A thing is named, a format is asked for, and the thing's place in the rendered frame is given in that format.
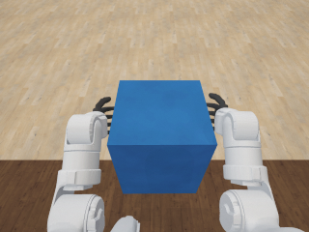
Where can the robot right hand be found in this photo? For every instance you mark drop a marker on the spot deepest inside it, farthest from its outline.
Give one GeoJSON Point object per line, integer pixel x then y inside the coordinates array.
{"type": "Point", "coordinates": [221, 104]}

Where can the robot left upper arm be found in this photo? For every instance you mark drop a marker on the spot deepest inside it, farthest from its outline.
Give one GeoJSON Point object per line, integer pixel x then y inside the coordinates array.
{"type": "Point", "coordinates": [77, 213]}

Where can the robot right upper arm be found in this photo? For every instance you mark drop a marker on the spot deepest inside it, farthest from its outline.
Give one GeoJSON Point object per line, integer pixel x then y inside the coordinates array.
{"type": "Point", "coordinates": [249, 210]}

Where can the right robot forearm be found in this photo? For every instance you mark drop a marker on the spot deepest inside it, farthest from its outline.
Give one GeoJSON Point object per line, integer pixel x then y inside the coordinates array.
{"type": "Point", "coordinates": [242, 149]}

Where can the carton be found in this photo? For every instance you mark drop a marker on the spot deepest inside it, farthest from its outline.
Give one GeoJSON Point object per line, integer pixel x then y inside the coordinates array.
{"type": "Point", "coordinates": [161, 138]}

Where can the robot left hand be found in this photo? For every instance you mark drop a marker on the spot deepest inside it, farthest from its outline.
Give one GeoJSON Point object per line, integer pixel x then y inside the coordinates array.
{"type": "Point", "coordinates": [99, 107]}

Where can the left robot forearm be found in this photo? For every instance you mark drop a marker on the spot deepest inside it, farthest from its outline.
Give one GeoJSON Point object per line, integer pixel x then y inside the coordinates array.
{"type": "Point", "coordinates": [80, 167]}

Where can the robot left thigh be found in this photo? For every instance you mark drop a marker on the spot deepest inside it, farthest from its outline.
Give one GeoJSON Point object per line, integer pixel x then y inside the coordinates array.
{"type": "Point", "coordinates": [126, 224]}

